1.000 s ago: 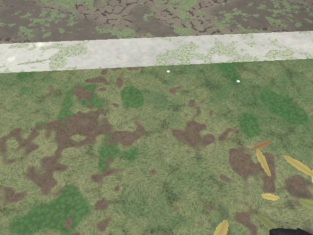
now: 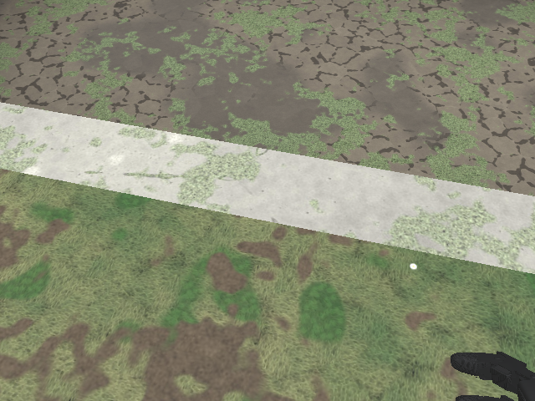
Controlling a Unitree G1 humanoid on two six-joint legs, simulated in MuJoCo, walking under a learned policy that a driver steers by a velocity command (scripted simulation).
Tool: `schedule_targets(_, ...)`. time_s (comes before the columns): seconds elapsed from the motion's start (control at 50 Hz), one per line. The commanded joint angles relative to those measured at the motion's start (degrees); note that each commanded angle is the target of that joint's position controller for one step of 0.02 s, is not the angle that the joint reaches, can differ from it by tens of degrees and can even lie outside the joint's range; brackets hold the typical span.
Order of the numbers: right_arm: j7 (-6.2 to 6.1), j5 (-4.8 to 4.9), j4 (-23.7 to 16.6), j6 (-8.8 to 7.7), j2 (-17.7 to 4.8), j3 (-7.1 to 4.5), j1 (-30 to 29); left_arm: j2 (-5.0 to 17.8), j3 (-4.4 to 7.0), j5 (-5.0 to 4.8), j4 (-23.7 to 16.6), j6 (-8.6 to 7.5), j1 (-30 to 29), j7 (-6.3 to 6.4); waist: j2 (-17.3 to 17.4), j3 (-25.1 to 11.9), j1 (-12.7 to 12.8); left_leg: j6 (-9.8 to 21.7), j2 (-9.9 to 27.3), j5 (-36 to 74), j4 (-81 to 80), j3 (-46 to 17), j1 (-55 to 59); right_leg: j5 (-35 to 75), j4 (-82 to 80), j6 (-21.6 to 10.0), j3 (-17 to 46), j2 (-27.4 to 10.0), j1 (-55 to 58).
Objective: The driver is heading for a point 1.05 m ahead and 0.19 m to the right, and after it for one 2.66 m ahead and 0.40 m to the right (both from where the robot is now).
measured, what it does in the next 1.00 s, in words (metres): walks ahead, turning right: right foot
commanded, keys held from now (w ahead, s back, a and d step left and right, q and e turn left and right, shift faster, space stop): w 0.02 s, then w+e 0.60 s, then w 0.14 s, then w+q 0.24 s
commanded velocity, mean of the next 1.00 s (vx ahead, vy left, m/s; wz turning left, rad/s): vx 0.50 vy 0.00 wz -0.27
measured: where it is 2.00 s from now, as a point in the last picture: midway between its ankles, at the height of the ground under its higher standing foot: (364, 246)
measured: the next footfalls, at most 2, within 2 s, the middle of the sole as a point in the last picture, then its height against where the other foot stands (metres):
right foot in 0.56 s outside the picture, level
left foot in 1.10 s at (326, 286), level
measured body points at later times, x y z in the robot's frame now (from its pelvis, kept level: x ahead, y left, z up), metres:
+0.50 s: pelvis +0.25 -0.01 +0.00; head +0.28 -0.02 +0.45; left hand +0.50 +0.18 -0.09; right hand +0.22 -0.29 -0.13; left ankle +0.12 +0.12 -0.73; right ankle +0.39 -0.16 -0.70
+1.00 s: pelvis +0.52 -0.10 +0.01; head +0.54 -0.11 +0.46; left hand +0.66 +0.15 -0.10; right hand +0.62 -0.38 -0.10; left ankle +0.75 -0.02 -0.68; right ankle +0.39 -0.14 -0.73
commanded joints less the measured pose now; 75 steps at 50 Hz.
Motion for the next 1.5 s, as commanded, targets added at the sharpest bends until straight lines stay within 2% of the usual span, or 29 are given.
schedule_targets(0.02,-1.25,-0.96,1.3,-0.35,-14.3,-5.27,22.0,5.4,0.34,1.88,-5.0,-0.5,-2.9,0.71,2.8,-16.1,-13.6,7.1,11.3,2.6,0.9,-12.6,35.9,26.8,30.5,-4.2,0.8,-6.6,-17.2)
schedule_targets(0.04,-0.86,-0.98,2.2,0.03,-16.9,-5.71,23.3,0.1,-1.2,0.91,-5.3,-1.56,4.6,0.33,17.8,-21.7,-9.9,15.1,21.6,-10.6,-5.8,-37.2,50.4,-9.1,47.2,-1.5,1.9,2.0,-38.0)
schedule_targets(0.06,-0.86,-0.35,1.8,0.14,-11.3,-4.4,22.8,6.4,0.22,-0.34,-4.4,-2.18,0.8,0.07,10.1,-17.4,-12.3,13.1,20.4,-19.1,-9.2,-38.0,47.0,-9.9,53.1,-1.9,7.5,-0.9,-44.2)
schedule_targets(0.08,-1.03,-0.23,1.7,0.05,-9.6,-3.72,19.4,8.3,0.97,-1.27,-5.9,-2.45,-4.4,-0.13,6.9,-9.7,-11.9,10.8,18.8,-17.4,-10.4,-29.5,39.7,-4.3,53.2,-2.3,6.7,-3.1,-46.5)
schedule_targets(0.12,-0.75,-0.95,1.5,-0.33,-6.9,-2.91,13.0,6.8,1.13,-0.14,-6.3,-1.87,-7.6,0.19,2.7,-3.1,-8.4,9.1,14.5,-8.1,-14.0,-19.1,27.0,3.7,48.3,-1.5,5.3,-6.8,-42.6)
schedule_targets(0.22,-1.0,-1.57,4.2,-2.23,-6.8,-3.43,11.2,3.3,1.2,-0.16,-5.9,0.8,-6.8,0.52,2.9,0.1,-5.2,9.0,12.8,3.6,-20.1,-6.4,19.0,12.4,43.7,0.4,6.8,-8.2,-39.9)
schedule_targets(0.44,-2.72,-0.33,9.9,0.25,-10.4,-4.53,17.5,0.7,0.15,0.18,-13.3,0.29,-23.9,-2.6,0.6,5.4,-10.9,5.8,14.3,12.4,-18.3,7.7,31.8,24.2,18.5,-2.0,-0.4,-6.4,-44.1)
schedule_targets(0.54,-3.86,0.38,9.6,2.48,-13.7,-5.45,15.1,5.4,2.8,0.12,-13.6,0.88,-14.1,-3.31,4.4,-3.0,-3.1,2.5,13.8,47.4,3.2,11.9,34.0,12.0,16.0,-7.5,-7.5,1.5,-25.5)
schedule_targets(0.56,-4.14,0.54,9.2,2.52,-13.2,-5.13,14.4,8.7,4.71,0.07,-11.3,1.06,-4.7,-2.49,2.6,-7.8,2.0,0.4,11.4,42.3,16.2,13.0,26.8,15.9,11.7,-9.9,-5.8,2.9,-10.5)
schedule_targets(0.58,-4.0,-1.11,7.3,1.71,-8.7,-3.64,16.5,14.6,6.4,0.02,-10.0,1.64,1.7,-1.07,-7.9,-13.2,2.3,-2.5,6.4,11.8,36.0,13.1,7.6,16.4,10.7,-15.2,13.8,-8.9,8.6)
schedule_targets(0.6,-2.98,-1.35,4.8,-0.52,-4.0,-1.69,18.8,16.9,6.08,0.04,-11.8,0.79,-1.1,-1.28,-15.8,-20.6,-2.6,-4.6,-5.3,-31.1,52.2,1.7,-11.3,9.3,1.3,-25.9,46.3,-20.7,21.4)
schedule_targets(0.62,-1.93,0.58,4.0,-2.4,-9.2,-2.94,12.4,11.5,4.65,0.32,-12.0,0.26,-0.7,-1.52,-8.4,-19.3,1.3,-3.4,-1.6,-28.4,53.8,-6.4,-17.4,7.5,-1.6,-22.9,42.8,-19.5,20.8)
schedule_targets(0.64,-1.48,1.91,3.2,-3.27,-9.5,-2.87,9.8,8.8,3.81,0.54,-11.6,-0.17,-2.7,-1.43,-6.3,-11.9,0.2,-2.0,1.0,-23.4,50.3,-5.2,-18.4,11.0,-1.8,-20.3,33.1,-17.7,13.2)
schedule_targets(0.66,-1.85,1.02,3.9,-3.47,-8.7,-2.75,9.6,7.2,3.27,0.46,-11.9,-0.38,-6.6,-1.42,-1.1,-7.1,-2.8,-1.9,3.8,-19.2,44.5,-4.4,-15.7,16.6,-2.1,-17.9,26.2,-15.0,4.4)
schedule_targets(0.7,-1.99,-0.45,5.0,-2.18,-9.2,-3.42,11.2,4.1,2.08,1.46,-13.2,-0.58,-11.2,-1.12,-3.0,-4.0,-6.1,-2.8,6.3,-15.2,38.9,-4.1,-8.5,26.4,-4.5,-16.5,19.4,-12.1,-6.3)
schedule_targets(0.86,-1.65,-0.22,4.2,-0.1,-4.7,-2.12,4.4,5.9,2.12,1.1,-9.2,-1.54,-7.4,0.05,-4.8,-0.1,-3.6,-4.9,5.6,7.5,16.2,-1.2,-9.3,31.2,-8.9,-12.7,5.4,-8.7,-10.1)
schedule_targets(0.98,0.35,0.65,1.7,-0.51,-4.4,-1.53,-2.3,7.0,2.28,0.91,-4.6,-0.94,-3.7,0.35,-4.1,4.0,-0.7,-1.7,2.8,9.1,5.8,-0.9,-12.4,28.7,-7.4,-11.7,3.2,-13.4,-1.4)
schedule_targets(1.06,1.35,0.1,1.5,-0.6,-5.7,-2.59,2.9,7.7,2.37,0.91,-4.0,0.51,-5.6,1.32,-6.6,-0.6,-4.1,1.8,-1.8,-1.2,6.2,2.8,-4.5,54.5,3.8,-9.4,-0.2,-14.1,2.9)
schedule_targets(1.1,0.36,-1.1,4.5,-0.18,-10.1,-4.95,17.4,8.3,2.1,0.63,-5.2,1.51,-8.8,2.6,-4.2,-7.9,-12.3,5.2,-3.8,7.0,3.0,3.0,16.5,61.1,26.1,-5.3,-4.5,-9.5,-4.9)
schedule_targets(1.12,-0.58,-1.1,5.1,0.36,-15.9,-6.18,23.5,4.8,0.92,2.67,-6.5,0.88,-3.5,2.88,7.4,-15.6,-11.2,12.7,9.8,20.9,4.2,-16.9,34.9,30.5,49.5,-1.0,-6.1,-2.6,-21.7)
schedule_targets(1.14,-0.21,0.53,5.6,0.56,-15.2,-5.48,24.8,1.7,-0.38,2.66,-6.2,-0.73,3.8,1.57,14.9,-25.9,-8.1,22.0,19.4,11.8,-3.9,-42.1,48.5,-11.9,63.4,0.8,2.8,5.4,-36.5)
schedule_targets(1.16,-0.32,0.9,4.9,1.45,-11.3,-4.73,23.6,6.9,1.03,0.37,-6.7,-1.8,-1.5,1.1,6.8,-21.9,-11.0,18.4,16.8,-5.5,-7.2,-39.1,45.2,-9.0,64.5,-0.4,8.0,0.8,-42.2)
schedule_targets(1.18,-0.72,0.44,4.0,2.01,-9.0,-4.05,20.3,6.9,1.06,-0.86,-9.0,-2.25,-8.3,1.18,3.8,-12.3,-11.2,15.9,14.7,-12.9,-8.7,-32.9,37.1,-5.8,62.3,-1.1,5.7,-1.4,-46.0)
schedule_targets(1.2,-1.2,-0.23,2.8,2.35,-7.4,-3.38,16.8,6.1,0.91,0.05,-9.8,-2.67,-11.6,1.64,-1.3,-6.3,-9.6,14.6,12.6,-15.0,-10.8,-28.9,27.7,-1.9,57.4,-1.3,5.2,-3.7,-46.0)
schedule_targets(1.24,-1.8,-2.03,0.6,2.51,-6.2,-3.0,13.2,6.0,1.49,1.13,-10.3,-1.91,-11.4,2.12,1.1,-2.0,-6.2,13.9,8.2,-11.5,-13.4,-25.0,16.6,2.6,50.8,-0.9,5.4,-5.3,-40.2)
schedule_targets(1.32,-2.89,-1.26,0.9,2.76,-6.8,-3.39,16.4,3.1,0.77,2.12,-9.7,0.02,-8.6,2.28,2.1,-1.9,-4.5,14.7,5.4,1.7,-12.2,-18.3,11.8,8.9,40.6,1.6,3.2,-5.6,-38.6)
schedule_targets(1.46,-3.49,0.48,4.6,3.89,-6.7,-3.27,23.9,0.4,-0.62,2.02,-11.5,-1.07,-18.5,1.15,3.1,-0.5,-9.5,10.8,4.8,4.1,-5.7,-15.7,11.4,29.3,21.2,-0.1,1.2,-4.1,-32.7)
schedule_targets(1.48,-3.0,-0.54,3.5,3.87,-8.8,-3.67,24.2,1.2,-0.7,4.43,-12.4,0.79,-18.8,1.26,3.6,-1.9,-9.1,9.7,3.6,7.7,-4.2,-15.0,14.2,22.1,21.7,-0.1,-3.4,-2.5,-33.0)
schedule_targets(1.5,-2.8,-1.03,3.3,3.84,-7.6,-3.45,25.0,1.3,-0.61,4.2,-13.0,1.49,-20.0,1.35,4.1,-1.4,-10.5,9.5,4.7,9.7,-3.1,-16.1,15.0,18.9,21.6,-0.7,-3.2,-2.1,-32.8)
Over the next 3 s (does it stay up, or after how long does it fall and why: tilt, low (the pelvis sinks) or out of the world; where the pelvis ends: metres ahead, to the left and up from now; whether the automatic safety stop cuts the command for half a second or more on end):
stays up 0.95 -0.15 0.02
